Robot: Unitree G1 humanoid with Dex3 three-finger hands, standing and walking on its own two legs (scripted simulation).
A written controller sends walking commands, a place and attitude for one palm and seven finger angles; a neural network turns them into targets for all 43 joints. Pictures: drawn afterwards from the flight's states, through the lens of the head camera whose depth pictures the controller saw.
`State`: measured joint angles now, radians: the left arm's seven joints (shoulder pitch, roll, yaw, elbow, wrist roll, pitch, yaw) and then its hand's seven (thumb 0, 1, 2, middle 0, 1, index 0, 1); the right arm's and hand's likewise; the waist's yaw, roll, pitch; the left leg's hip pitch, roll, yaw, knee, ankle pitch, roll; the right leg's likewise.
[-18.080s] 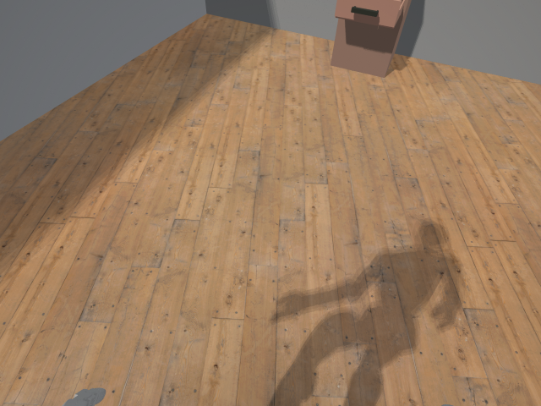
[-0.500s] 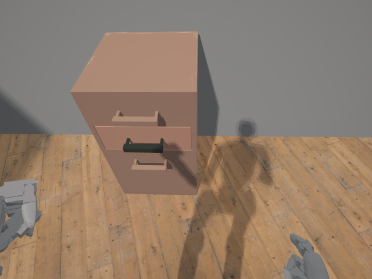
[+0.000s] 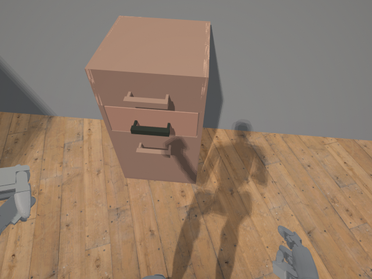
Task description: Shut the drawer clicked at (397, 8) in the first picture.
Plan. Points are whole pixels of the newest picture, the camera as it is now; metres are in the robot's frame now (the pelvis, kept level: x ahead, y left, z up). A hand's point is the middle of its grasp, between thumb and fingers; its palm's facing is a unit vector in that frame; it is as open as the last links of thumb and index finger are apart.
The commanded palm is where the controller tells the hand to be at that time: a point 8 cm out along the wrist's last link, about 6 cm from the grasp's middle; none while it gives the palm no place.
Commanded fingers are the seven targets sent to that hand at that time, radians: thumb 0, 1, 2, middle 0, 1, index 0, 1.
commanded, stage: step back with the hand held close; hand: left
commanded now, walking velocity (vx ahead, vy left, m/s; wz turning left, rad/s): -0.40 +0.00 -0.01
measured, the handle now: (151, 127) +0.71 +0.19 -0.24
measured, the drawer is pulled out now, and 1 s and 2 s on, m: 0.00 0.00 0.00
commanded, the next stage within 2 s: stop stepping back and stand still in 0.88 s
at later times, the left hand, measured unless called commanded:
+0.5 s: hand (24, 213) +0.17 +0.23 +0.18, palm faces +0.32 -0.80 -0.51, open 3.3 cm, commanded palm +0.10 +0.27 +0.19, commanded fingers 0.00 0.90 0.90 -1.40 -1.60 -1.40 -1.60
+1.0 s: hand out of the picture +0.01 +0.20 +0.18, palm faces +0.28 -0.82 -0.49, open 3.3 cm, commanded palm -0.06 +0.25 +0.19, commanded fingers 0.00 0.90 0.90 -1.40 -1.60 -1.40 -1.60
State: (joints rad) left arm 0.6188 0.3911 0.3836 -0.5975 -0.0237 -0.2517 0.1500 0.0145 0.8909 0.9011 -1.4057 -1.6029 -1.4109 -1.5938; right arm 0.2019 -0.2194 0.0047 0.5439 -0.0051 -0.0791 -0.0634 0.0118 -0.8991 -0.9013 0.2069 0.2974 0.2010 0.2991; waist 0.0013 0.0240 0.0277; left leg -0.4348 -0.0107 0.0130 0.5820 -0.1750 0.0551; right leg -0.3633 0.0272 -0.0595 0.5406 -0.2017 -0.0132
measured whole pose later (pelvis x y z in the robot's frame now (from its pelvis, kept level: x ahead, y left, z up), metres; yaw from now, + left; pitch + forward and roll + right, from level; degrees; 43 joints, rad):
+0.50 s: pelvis -0.03 -0.01 +0.00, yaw -1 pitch +8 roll -2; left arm 0.63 0.46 0.47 -0.66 -0.04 -0.34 0.14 0.01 0.89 0.90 -1.41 -1.60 -1.41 -1.59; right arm 0.15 -0.18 0.01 0.62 -0.05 -0.14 -0.04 0.01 -0.90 -0.90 0.21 0.30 0.20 0.30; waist 0.01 -0.05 -0.01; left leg -0.59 0.00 0.01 0.49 -0.04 0.04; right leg -0.16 0.07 0.04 0.50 -0.42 -0.01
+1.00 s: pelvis -0.18 -0.03 -0.01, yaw +0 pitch +1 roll -1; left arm 0.63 0.47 0.40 -0.67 -0.05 -0.27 0.12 0.01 0.89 0.90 -1.41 -1.60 -1.41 -1.59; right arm 0.18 -0.21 -0.03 0.59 -0.02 -0.08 -0.04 0.01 -0.90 -0.90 0.20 0.30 0.20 0.30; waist -0.02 -0.04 0.04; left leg -0.65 -0.03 -0.02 0.87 -0.31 -0.01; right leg -0.32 0.03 -0.05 0.64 -0.31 -0.04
